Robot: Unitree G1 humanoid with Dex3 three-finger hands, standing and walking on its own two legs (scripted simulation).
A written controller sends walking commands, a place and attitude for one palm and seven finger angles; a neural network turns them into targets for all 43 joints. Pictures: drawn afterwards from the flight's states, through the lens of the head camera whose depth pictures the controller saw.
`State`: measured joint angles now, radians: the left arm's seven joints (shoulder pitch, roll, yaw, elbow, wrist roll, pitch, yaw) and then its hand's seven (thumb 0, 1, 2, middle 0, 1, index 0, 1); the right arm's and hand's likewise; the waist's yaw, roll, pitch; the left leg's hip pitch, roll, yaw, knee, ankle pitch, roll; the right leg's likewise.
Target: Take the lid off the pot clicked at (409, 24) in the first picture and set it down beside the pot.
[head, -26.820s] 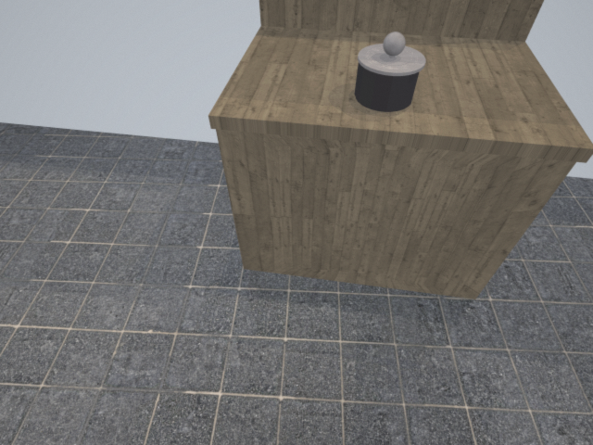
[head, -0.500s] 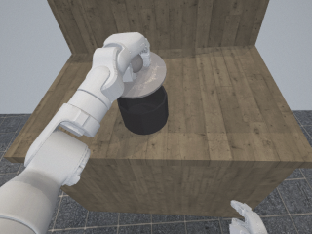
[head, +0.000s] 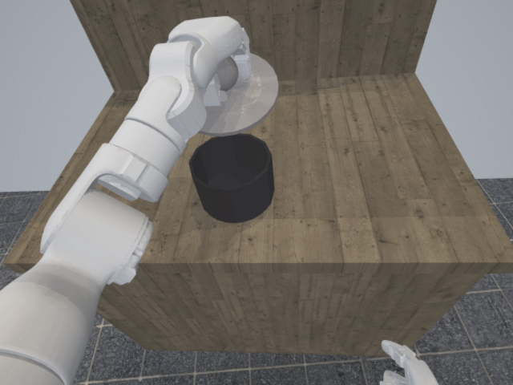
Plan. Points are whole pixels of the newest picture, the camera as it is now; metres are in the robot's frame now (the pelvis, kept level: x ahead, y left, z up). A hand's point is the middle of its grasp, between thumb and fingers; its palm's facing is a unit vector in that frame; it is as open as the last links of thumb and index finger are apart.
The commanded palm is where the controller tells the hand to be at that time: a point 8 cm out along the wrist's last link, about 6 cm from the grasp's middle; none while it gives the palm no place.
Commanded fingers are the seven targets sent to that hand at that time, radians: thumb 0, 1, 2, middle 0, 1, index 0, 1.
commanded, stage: lift the lid straight up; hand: left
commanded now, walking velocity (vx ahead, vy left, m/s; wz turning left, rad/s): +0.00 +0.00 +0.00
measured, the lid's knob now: (220, 72) +0.49 +0.05 +0.25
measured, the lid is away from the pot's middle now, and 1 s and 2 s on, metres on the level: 0.02 0.06 0.18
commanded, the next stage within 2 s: move the lid sideways beside the pot in 0.40 s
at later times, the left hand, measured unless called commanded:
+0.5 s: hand (210, 67) +0.47 +0.06 +0.27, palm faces -0.11 -0.04 -0.99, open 7.6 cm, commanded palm +0.44 +0.07 +0.35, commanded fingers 0.00 0.58 1.12 -0.82 -0.95 -0.85 -0.95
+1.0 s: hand (167, 77) +0.46 +0.12 +0.27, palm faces -0.15 -0.04 -0.99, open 7.6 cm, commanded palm +0.43 +0.13 +0.35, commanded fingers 0.00 0.58 1.12 -0.82 -0.95 -0.85 -0.95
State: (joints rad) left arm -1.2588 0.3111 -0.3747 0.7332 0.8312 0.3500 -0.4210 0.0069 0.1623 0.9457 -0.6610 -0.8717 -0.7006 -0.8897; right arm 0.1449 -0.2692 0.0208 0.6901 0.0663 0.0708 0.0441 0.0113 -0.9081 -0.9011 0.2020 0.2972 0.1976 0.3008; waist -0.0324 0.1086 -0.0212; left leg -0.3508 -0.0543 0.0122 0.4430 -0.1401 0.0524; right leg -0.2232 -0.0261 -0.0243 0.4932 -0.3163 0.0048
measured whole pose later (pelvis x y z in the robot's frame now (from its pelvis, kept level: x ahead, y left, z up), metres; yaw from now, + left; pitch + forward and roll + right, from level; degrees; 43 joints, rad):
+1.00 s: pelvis +0.00 +0.00 +0.00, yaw +1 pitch +2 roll +0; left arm -1.25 0.44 -0.34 0.68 0.86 0.35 -0.54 0.01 0.16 0.94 -0.66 -0.88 -0.70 -0.89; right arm 0.13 -0.28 0.03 0.67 0.08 0.08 0.02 0.01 -0.91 -0.90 0.20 0.30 0.20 0.30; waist -0.02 0.09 -0.01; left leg -0.34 -0.06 0.00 0.45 -0.14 0.06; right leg -0.20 -0.03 -0.03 0.47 -0.31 0.01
